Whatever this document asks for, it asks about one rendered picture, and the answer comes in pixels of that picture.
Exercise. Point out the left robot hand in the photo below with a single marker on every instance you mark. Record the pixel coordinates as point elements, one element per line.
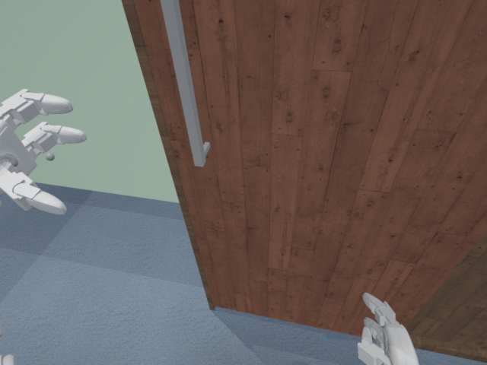
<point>14,181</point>

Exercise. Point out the wardrobe door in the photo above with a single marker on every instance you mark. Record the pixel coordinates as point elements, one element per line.
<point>348,149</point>
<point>457,310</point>

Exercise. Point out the right robot hand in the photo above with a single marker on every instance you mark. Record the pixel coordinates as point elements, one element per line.
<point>394,346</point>

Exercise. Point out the handle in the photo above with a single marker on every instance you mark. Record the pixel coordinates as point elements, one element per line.
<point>175,33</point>

